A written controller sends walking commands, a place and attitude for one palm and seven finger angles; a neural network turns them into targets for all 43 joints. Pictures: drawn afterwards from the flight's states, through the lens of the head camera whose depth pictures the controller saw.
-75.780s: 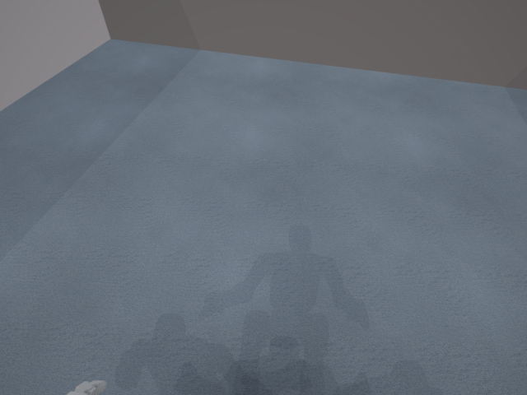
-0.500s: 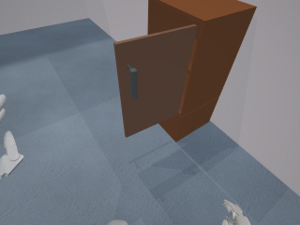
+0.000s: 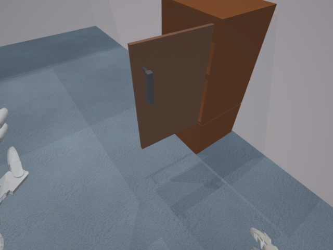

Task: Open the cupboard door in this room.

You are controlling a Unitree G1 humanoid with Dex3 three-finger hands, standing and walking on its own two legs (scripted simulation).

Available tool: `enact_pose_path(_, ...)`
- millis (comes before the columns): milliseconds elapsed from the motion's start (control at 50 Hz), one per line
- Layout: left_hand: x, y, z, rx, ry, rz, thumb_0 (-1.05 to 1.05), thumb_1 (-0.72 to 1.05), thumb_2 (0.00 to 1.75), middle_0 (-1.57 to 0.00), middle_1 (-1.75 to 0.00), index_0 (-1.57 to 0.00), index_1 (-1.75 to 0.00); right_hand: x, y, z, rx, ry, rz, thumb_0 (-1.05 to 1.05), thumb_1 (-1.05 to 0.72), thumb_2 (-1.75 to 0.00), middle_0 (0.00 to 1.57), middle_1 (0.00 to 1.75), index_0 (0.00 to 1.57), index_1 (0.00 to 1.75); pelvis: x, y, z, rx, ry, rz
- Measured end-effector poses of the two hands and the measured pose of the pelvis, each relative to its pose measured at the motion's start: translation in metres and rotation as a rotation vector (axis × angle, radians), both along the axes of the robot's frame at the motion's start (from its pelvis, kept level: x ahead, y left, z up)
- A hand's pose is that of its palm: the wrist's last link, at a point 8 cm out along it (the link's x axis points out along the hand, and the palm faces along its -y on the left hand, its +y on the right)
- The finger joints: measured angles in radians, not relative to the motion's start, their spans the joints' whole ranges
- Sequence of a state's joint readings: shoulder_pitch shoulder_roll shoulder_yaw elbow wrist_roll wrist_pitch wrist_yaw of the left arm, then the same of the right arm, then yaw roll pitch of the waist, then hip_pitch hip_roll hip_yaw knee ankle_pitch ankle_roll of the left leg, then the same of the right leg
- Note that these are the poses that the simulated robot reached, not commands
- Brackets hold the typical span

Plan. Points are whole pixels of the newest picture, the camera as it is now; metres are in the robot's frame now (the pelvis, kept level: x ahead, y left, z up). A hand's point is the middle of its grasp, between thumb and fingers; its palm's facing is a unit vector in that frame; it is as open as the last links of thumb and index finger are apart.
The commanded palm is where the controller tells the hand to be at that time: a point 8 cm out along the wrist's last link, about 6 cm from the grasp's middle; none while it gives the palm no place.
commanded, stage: let the arm hang, fingers relaxed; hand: left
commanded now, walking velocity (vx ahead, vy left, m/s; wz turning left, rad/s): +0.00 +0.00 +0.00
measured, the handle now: (147, 85) +0.72 +0.12 +0.00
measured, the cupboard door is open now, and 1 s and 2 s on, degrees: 86 86 86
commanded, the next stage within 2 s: look to check the result in 1.20 s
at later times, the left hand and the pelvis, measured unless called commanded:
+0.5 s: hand out of the picture +0.03 +0.18 -0.16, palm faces +0.04 -0.98 -0.21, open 6.9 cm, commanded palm none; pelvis -0.02 +0.00 +0.00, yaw +3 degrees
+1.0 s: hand out of the picture +0.00 +0.20 -0.16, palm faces +0.05 -0.97 -0.23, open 7.4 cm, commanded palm none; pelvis -0.02 +0.01 +0.01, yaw +2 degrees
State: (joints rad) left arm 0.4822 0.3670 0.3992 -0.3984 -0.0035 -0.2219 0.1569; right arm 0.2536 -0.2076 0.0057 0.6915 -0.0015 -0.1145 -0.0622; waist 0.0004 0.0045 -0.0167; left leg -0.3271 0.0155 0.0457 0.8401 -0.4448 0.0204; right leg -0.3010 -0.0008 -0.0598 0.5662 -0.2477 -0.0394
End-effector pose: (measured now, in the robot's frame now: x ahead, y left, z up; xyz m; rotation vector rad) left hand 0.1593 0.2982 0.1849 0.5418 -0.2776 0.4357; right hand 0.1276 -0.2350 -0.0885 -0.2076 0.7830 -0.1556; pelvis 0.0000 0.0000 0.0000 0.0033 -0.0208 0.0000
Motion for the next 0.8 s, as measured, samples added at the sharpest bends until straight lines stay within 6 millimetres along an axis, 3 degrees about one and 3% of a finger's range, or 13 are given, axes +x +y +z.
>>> enact_pose_path(100, -0.001, 0.008, -0.012, -0.008, 0.04, -0.039, 0.01, 0.89, 0.9, -0.21, -0.3, -0.21, -0.3, 0.0, 0.006, 0.009, -0.047, -0.027, -0.011, 0.01, -0.91, -0.89, 0.2, 0.3, 0.21, 0.3, -0.002, 0.011, -0.003, -0.006, -0.007, -0.006)
enact_pose_path(140, 0.009, 0.013, -0.034, -0.037, 0.137, -0.049, 0.01, 0.89, 0.9, -0.21, -0.3, -0.21, -0.3, 0.0, 0.007, 0.005, -0.033, -0.012, 0.028, 0.01, -0.91, -0.89, 0.2, 0.3, 0.21, 0.3, -0.003, 0.015, -0.002, -0.012, 0.01, 0.021)
enact_pose_path(200, 0.022, 0.016, -0.11, -0.208, 0.473, 0.003, 0.0, 0.9, 0.9, -0.2, -0.3, -0.2, -0.3, -0.004, 0.008, -0.009, -0.02, 0.074, 0.061, 0.01, -0.91, -0.89, 0.2, 0.3, 0.21, 0.3, -0.005, 0.02, 0.002, -0.021, 0.033, 0.067)
enact_pose_path(240, 0.014, 0.004, -0.167, -0.317, 0.7, 0.026, 0.0, 0.9, 0.9, -0.2, -0.3, -0.2, -0.3, -0.01, 0.008, -0.016, -0.012, 0.123, 0.067, 0.01, -0.91, -0.89, 0.2, 0.3, 0.21, 0.3, -0.007, 0.019, 0.002, -0.011, 0.033, 0.065)
enact_pose_path(320, -0.033, -0.041, -0.264, -0.462, 1.071, 0.005, 0.01, 0.91, 0.9, -0.2, -0.3, -0.2, -0.3, -0.029, 0.001, -0.028, 0.013, 0.203, 0.045, 0.01, -0.91, -0.89, 0.2, 0.3, 0.21, 0.3, -0.012, 0.006, -0.006, 0.04, 0.017, 0.025)
enact_pose_path(380, -0.086, -0.078, -0.305, -0.556, 1.316, -0.009, 0.01, 0.91, 0.9, -0.2, -0.3, -0.2, -0.3, -0.051, -0.005, -0.033, 0.026, 0.28, 0.001, 0.01, -0.91, -0.89, 0.2, 0.3, 0.21, 0.3, -0.015, 0.002, -0.003, 0.02, -0.002, 0.031)
enact_pose_path(460, -0.123, -0.073, -0.314, -0.622, 1.38, 0.101, -0.04, 0.99, 0.9, -0.21, -0.3, -0.21, -0.3, -0.088, -0.008, -0.038, 0.019, 0.436, -0.01, 0.01, -0.91, -0.89, 0.2, 0.3, 0.2, 0.3, -0.017, -0.003, 0.002, 0.002, 0.0, 0.05)
enact_pose_path(580, -0.164, -0.053, -0.311, -0.607, 1.489, 0.208, -0.02, 0.96, 0.9, -0.21, -0.3, -0.21, -0.3, -0.13, -0.006, -0.044, 0.033, 0.581, -0.034, 0.01, -0.91, -0.89, 0.2, 0.3, 0.2, 0.29, -0.019, -0.003, 0.008, -0.009, -0.005, 0.049)
enact_pose_path(680, -0.184, -0.043, -0.305, -0.593, 1.545, 0.267, -0.01, 0.93, 0.9, -0.2, -0.3, -0.2, -0.3, -0.147, 0.0, -0.05, 0.059, 0.625, -0.05, 0.01, -0.91, -0.89, 0.2, 0.3, 0.2, 0.29, -0.02, -0.001, 0.01, -0.007, -0.01, 0.045)
enact_pose_path(800, -0.188, -0.043, -0.305, -0.597, 1.562, 0.28, 0.0, 0.92, 0.9, -0.2, -0.3, -0.2, -0.3, -0.152, 0.009, -0.053, 0.079, 0.639, -0.056, 0.0, -0.91, -0.89, 0.2, 0.3, 0.2, 0.29, -0.021, 0.002, 0.011, -0.004, -0.012, 0.041)
